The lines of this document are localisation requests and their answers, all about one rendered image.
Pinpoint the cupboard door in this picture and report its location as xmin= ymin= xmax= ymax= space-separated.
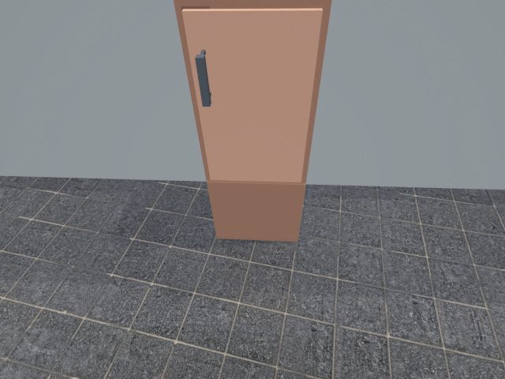
xmin=182 ymin=8 xmax=323 ymax=182

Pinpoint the handle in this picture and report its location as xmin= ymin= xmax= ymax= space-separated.
xmin=195 ymin=50 xmax=211 ymax=107

